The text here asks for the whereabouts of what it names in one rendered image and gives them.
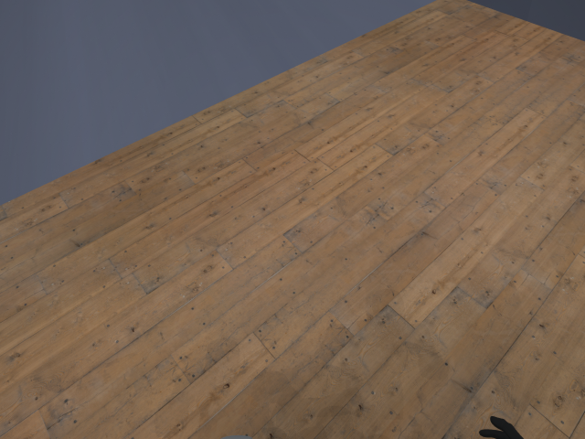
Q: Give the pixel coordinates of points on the right robot hand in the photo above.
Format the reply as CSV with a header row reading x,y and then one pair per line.
x,y
508,431

